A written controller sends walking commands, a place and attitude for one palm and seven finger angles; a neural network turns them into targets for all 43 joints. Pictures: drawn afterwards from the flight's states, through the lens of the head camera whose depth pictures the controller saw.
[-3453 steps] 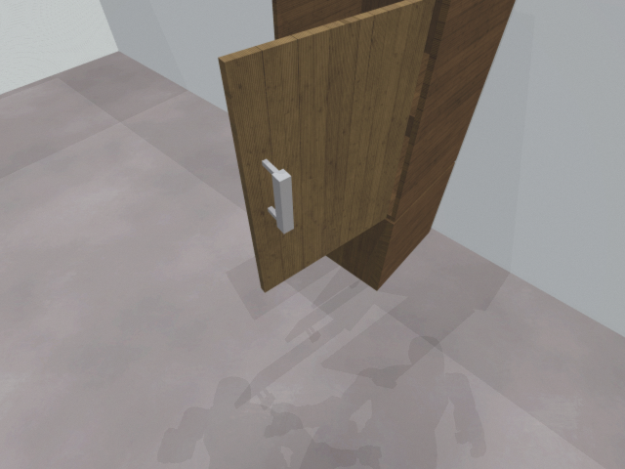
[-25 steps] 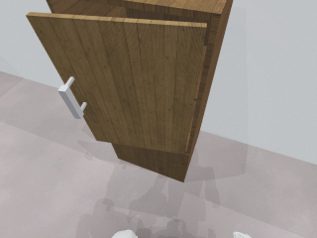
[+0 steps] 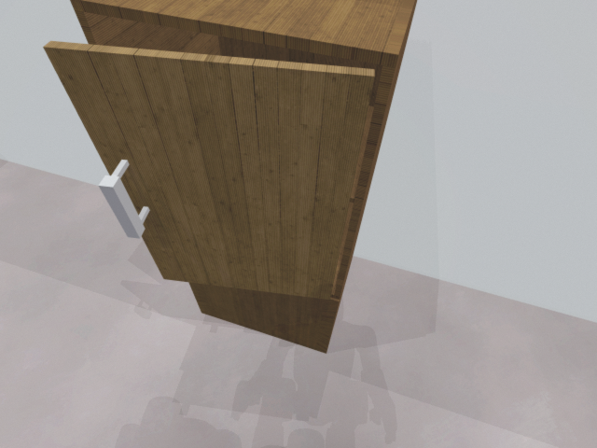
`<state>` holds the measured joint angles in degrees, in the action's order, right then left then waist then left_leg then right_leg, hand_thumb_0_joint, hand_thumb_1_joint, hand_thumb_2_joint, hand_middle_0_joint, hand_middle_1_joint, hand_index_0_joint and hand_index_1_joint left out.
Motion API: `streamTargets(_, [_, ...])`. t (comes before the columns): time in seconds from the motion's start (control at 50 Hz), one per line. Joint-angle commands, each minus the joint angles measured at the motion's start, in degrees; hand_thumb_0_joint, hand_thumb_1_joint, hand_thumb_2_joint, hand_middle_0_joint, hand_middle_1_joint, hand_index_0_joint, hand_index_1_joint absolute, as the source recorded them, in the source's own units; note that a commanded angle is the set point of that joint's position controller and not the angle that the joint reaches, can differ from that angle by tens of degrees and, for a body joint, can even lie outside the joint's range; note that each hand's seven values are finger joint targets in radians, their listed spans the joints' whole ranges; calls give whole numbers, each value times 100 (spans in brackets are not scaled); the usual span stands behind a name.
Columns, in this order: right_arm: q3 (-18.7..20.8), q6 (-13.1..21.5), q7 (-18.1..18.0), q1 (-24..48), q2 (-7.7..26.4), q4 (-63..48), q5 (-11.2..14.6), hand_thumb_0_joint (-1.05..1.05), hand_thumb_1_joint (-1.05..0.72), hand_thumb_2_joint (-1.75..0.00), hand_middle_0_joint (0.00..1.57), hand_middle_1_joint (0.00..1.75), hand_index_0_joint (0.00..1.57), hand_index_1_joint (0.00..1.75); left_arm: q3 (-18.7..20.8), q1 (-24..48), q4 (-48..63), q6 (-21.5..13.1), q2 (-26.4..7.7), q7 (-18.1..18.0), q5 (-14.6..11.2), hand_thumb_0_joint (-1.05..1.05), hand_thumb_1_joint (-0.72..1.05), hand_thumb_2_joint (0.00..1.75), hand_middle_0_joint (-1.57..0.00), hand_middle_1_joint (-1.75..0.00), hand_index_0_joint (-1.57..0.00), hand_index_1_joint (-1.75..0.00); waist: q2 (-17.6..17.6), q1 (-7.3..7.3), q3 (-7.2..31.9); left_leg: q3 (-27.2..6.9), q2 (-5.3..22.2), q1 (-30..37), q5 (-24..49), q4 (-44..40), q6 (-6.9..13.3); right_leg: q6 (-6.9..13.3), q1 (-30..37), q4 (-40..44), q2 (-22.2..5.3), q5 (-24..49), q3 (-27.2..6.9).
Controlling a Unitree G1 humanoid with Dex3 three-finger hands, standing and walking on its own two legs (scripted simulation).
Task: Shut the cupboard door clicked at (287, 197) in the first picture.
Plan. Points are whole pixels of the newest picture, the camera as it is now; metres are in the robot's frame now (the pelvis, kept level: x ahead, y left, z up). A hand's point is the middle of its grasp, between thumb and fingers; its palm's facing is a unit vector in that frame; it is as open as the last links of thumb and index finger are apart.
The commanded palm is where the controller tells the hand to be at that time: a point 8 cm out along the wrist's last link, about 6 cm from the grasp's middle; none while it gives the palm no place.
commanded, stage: come to a stop and stand still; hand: left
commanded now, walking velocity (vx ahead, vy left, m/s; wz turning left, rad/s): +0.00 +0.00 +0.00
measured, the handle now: (129, 199) +0.50 +0.33 -0.01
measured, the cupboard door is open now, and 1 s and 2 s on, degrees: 11 11 11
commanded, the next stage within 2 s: look again from close up in 0.56 s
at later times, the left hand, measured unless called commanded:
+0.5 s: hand out of the picture -0.06 +0.22 -0.17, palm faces +0.01 -0.98 -0.19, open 7.4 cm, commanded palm none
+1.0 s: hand out of the picture -0.02 +0.20 -0.18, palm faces +0.00 -0.99 -0.17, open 7.4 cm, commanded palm none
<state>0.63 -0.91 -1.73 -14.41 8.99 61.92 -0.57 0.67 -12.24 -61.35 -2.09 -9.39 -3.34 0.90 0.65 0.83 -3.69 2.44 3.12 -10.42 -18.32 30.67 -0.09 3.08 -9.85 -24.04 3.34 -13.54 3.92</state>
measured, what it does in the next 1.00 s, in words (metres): stands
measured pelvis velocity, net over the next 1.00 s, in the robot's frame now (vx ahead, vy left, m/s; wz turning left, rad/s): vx -0.02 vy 0.04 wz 0.00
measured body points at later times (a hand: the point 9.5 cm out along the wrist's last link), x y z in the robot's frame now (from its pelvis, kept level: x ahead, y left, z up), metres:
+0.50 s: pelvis -0.04 +0.05 +0.00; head -0.03 +0.05 +0.45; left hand -0.06 +0.27 -0.16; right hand -0.03 -0.17 -0.16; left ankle -0.03 +0.12 -0.74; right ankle -0.01 -0.08 -0.74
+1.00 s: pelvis -0.02 +0.04 +0.00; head -0.01 +0.05 +0.45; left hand -0.02 +0.26 -0.16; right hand -0.02 -0.18 -0.16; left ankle -0.03 +0.12 -0.74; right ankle -0.01 -0.08 -0.74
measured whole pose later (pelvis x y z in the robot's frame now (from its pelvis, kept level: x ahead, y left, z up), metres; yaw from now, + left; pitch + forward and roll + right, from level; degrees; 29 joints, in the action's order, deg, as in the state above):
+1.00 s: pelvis -0.02 +0.04 +0.00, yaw +0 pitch -2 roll +0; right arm -1.0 1.6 -1.6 -15.7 8.0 65.0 -0.9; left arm -1.1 -16.2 -64.3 -1.0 -8.5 -2.1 1.0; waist -1.0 -0.1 -2.2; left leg 3.8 -2.1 -7.8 -14.1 23.6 3.0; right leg -0.4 -10.9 -25.1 -1.5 -12.4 1.7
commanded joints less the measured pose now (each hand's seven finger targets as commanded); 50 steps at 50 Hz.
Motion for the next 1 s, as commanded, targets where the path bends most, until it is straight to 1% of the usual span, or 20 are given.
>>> streamTargets(0.0, [67, 185, -6, -534, 498, -459, 5, 0, -90, -90, 20, 30, 20, 30, 45, -225, 363, -12, -798, 22, -70, 0, 90, 90, -20, -30, -20, -30, 37, 145, 934, -302, 155, 106, 796, -449, 121, 199, 312, -188, -1282, 2373, -866])
streamTargets(0.02, [51, 217, -1, -520, 542, -477, -23, 0, -90, -90, 20, 30, 20, 30, 39, -136, 378, 40, -739, 52, -59, 0, 90, 90, -20, -30, -20, -30, 340, 82, 532, -454, 317, -19, 1170, -654, 182, 89, 15, -173, -1020, 1485, -750])
streamTargets(0.04, [20, 216, -8, -449, 586, -474, -42, 0, -90, -90, 20, 30, 20, 30, 5, -203, 331, 62, -649, 76, -61, 0, 90, 90, -20, -30, -20, -30, 235, 8, 84, -540, 387, -308, 1213, -778, 233, 14, -120, -113, -885, 1011, -689])
streamTargets(0.06, [3, 222, -2, -401, 608, -503, -44, 0, -90, -90, 20, 30, 20, 30, -18, -271, 279, 93, -606, 98, -52, 0, 90, 90, -20, -30, -20, -30, 335, -40, -163, -665, 395, -530, 954, -979, 267, -17, -181, -68, -826, 496, -673])
streamTargets(0.08, [-11, 222, 9, -364, 632, -547, -39, 0, -90, -90, 20, 30, 20, 30, -38, -328, 255, 111, -605, 117, -45, 0, 90, 90, -20, -30, -20, -30, 205, -76, -313, -766, 383, -705, 548, -1144, 297, -34, -219, 7, -779, 83, -691])
streamTargets(0.1, [-4, 232, 21, -367, 674, -575, -45, 0, -90, -90, 20, 30, 20, 30, -48, -389, 233, 119, -578, 132, -34, 0, 90, 90, -20, -30, -20, -30, 136, -82, -369, -824, 353, -786, 206, -1261, 309, -47, -249, 39, -761, -147, -699])
streamTargets(0.12, [-5, 254, 24, -428, 684, -551, -54, 0, -90, -90, 20, 30, 20, 30, -48, -390, 213, 132, -593, 145, -26, 0, 90, 90, -20, -30, -20, -30, 293, -80, -283, -906, 392, -801, 149, -1402, 332, -62, -160, -50, -746, -100, -619])
streamTargets(0.16, [-4, 251, 34, -409, 749, -564, -59, 0, -90, -90, 20, 30, 20, 30, -69, -489, 205, 143, -540, 162, -24, 0, 90, 90, -20, -30, -20, -30, 58, -107, -298, -994, 368, -921, -496, -1589, 355, -80, -143, -68, -737, -238, -583])
streamTargets(0.2, [15, 246, 44, -406, 792, -561, -62, 0, -90, -90, 20, 30, 20, 30, -79, -560, 207, 149, -506, 172, -7, 0, 90, 90, -20, -30, -20, -30, 57, -120, -331, -1052, 346, -990, -826, -1715, 370, -91, -197, -75, -737, -314, -560])
streamTargets(0.24, [8, 259, 49, -442, 789, -533, -60, 0, -90, -90, 20, 30, 20, 30, -86, -612, 196, 138, -506, 173, 1, 0, 90, 90, -20, -30, -20, -30, 88, -121, -248, -1075, 350, -917, -720, -1752, 383, -104, -179, -114, -745, -175, -526])
streamTargets(0.3, [-5, 267, 52, -497, 781, -463, -50, 0, -90, -90, 20, 30, 20, 30, -105, -680, 138, 121, -476, 173, -3, 0, 90, 90, -20, -30, -20, -30, -44, -99, -152, -1046, 323, -786, -627, -1737, 382, -113, -205, -56, -785, -134, -560])
streamTargets(0.36, [-18, 281, 46, -510, 748, -372, -43, 0, -90, -90, 20, 30, 20, 30, -112, -721, 77, 108, -455, 167, 2, 0, 90, 90, -20, -30, -20, -30, 37, -99, -195, -1029, 317, -732, -469, -1749, 380, -115, -230, -31, -808, -16, -572])
streamTargets(0.44, [-31, 287, 39, -538, 715, -268, -25, 0, -90, -90, 20, 30, 20, 30, -126, -798, -24, 96, -425, 159, 4, 0, 90, 90, -20, -30, -20, -30, -62, -78, -185, -965, 308, -607, -285, -1708, 370, -132, -243, 27, -845, 75, -590])
streamTargets(0.46, [-39, 291, 38, -529, 713, -232, -25, 0, -90, -90, 20, 30, 20, 30, -128, -820, -53, 91, -415, 159, 1, 0, 90, 90, -20, -30, -20, -30, -8, -91, -172, -950, 292, -595, -257, -1697, 365, -131, -233, 50, -858, 84, -616])
streamTargets(0.6, [-67, 319, 16, -552, 623, -48, -7, 0, -90, -90, 20, 30, 20, 30, -135, -885, -181, 69, -371, 140, -12, 0, 90, 90, -20, -30, -20, -30, -24, -75, -67, -787, 259, -329, 424, -1516, 335, -143, -173, 120, -910, 362, -653])
streamTargets(0.66, [-70, 328, 7, -529, 581, 8, 2, 0, -90, -90, 20, 30, 20, 30, -138, -891, -206, 60, -357, 133, -16, 0, 90, 90, -20, -30, -20, -30, -128, -79, -18, -706, 246, -208, 715, -1409, 331, -147, -146, 151, -939, 496, -685])
streamTargets(0.74, [-78, 329, 0, -496, 551, 74, 1, 0, -90, -90, 20, 30, 20, 30, -128, -875, -208, 60, -363, 127, -16, 0, 90, 90, -20, -30, -20, -30, -21, -89, -46, -647, 239, -210, 860, -1367, 311, -144, -115, 179, -940, 564, -709])
streamTargets(0.86, [-82, 337, -11, -481, 509, 143, -2, 0, -90, -90, 20, 30, 20, 30, -115, -819, -197, 57, -387, 117, -28, 0, 90, 90, -20, -30, -20, -30, -35, -107, -14, -595, 248, -133, 1137, -1302, 295, -135, -40, 178, -961, 754, -713])
streamTargets(0.94, [-89, 329, -10, -471, 518, 166, 1, 0, -90, -90, 20, 30, 20, 30, -109, -772, -158, 61, -414, 121, -26, 0, 90, 90, -20, -30, -20, -30, -55, -114, -106, -589, 254, -212, 1069, -1320, 284, -127, -28, 213, -961, 737, -726])
streamTargets(0.98, [-86, 327, -7, -471, 521, 171, -6, 0, -90, -90, 20, 30, 20, 30, -110, -778, -154, 58, -417, 123, -31, 0, 90, 90, -20, -30, -20, -30, -91, -108, -10, -591, 248, -135, 1088, -1313, 278, -124, -7, 222, -958, 763, -752])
